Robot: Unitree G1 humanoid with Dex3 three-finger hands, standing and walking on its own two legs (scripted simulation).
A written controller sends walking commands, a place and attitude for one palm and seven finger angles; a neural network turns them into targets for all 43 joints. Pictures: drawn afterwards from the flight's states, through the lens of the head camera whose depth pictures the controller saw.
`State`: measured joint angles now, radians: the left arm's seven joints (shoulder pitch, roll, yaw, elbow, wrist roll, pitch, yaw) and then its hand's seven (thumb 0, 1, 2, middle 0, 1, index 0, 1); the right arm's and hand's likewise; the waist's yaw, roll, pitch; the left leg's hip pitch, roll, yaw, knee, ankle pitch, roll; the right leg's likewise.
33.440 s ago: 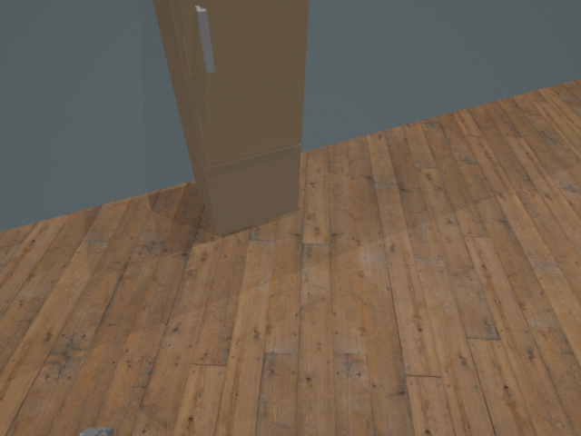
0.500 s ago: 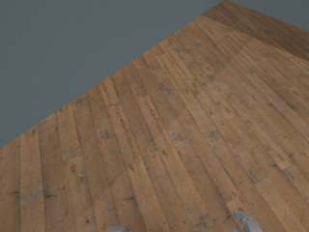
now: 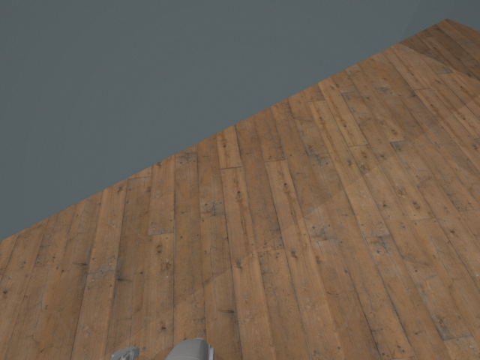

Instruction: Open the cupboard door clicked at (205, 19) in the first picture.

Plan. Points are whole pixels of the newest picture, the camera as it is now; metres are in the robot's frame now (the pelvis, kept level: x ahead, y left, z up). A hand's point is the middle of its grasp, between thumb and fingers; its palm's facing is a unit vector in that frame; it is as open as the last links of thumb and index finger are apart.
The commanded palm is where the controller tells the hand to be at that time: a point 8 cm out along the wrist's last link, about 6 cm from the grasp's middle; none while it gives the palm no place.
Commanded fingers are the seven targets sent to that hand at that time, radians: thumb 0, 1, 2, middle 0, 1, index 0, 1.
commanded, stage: turn to face it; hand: left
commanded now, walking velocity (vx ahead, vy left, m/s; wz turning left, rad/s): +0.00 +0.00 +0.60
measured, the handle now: out of the picture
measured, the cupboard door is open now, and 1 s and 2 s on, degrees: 46 46 46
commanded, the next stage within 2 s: none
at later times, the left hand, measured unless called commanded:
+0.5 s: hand out of the picture +0.05 +0.24 -0.16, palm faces +0.31 -0.91 -0.27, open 7.3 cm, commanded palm none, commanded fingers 0.00 0.90 0.90 -0.20 -0.30 -0.20 -0.30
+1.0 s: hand out of the picture -0.06 +0.21 -0.19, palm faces +0.60 -0.76 -0.24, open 7.3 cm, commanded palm none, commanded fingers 0.00 0.90 0.90 -0.20 -0.30 -0.20 -0.30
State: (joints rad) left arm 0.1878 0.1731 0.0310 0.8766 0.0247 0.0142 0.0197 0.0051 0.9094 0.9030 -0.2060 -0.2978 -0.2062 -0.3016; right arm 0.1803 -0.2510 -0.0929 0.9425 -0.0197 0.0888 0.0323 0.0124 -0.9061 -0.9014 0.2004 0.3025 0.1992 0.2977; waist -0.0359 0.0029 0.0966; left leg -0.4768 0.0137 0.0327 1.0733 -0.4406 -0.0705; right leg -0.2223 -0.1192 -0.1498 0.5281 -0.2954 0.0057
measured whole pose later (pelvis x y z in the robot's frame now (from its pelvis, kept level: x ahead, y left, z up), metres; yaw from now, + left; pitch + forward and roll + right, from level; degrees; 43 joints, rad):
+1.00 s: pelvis +0.02 +0.01 -0.01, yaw +36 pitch +1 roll +0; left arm 0.21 0.26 0.08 0.93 0.02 0.07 0.01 0.01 0.91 0.90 -0.21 -0.30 -0.21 -0.30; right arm 0.12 -0.21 -0.06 0.89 -0.03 0.03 0.01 0.01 -0.90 -0.90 0.20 0.30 0.20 0.30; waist 0.00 -0.06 0.10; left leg -0.33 -0.01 0.04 0.63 -0.32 0.03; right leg -0.44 -0.12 -0.07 1.07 -0.52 0.08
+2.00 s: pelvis +0.06 +0.01 +0.00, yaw +70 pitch +0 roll +0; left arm 0.14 0.23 0.06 0.89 0.01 0.04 0.01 0.01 0.91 0.90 -0.20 -0.30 -0.20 -0.30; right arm 0.20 -0.20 -0.06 0.94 -0.03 0.05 0.00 0.01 -0.90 -0.90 0.21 0.30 0.20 0.30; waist -0.02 0.01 0.08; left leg -0.28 -0.04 -0.10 0.54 -0.27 0.00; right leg -0.31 -0.03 -0.03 0.65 -0.34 0.07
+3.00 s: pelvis +0.06 +0.18 -0.02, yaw +84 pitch -2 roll +1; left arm 0.06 0.14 0.03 0.95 0.02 -0.04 -0.01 0.01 0.91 0.90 -0.20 -0.30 -0.20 -0.30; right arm 0.50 -0.12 -0.02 1.19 -0.01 -0.03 -0.02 0.01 -0.90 -0.90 0.20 0.30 0.20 0.30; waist -0.06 0.02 0.10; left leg -0.07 -0.05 0.03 0.78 -0.49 0.05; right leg -0.37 -0.04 -0.13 0.66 -0.24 -0.07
